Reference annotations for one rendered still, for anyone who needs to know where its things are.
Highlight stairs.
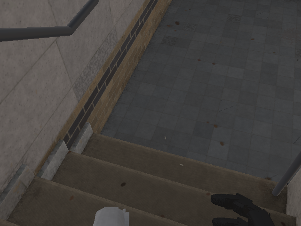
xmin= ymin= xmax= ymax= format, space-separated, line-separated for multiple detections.
xmin=0 ymin=133 xmax=296 ymax=226

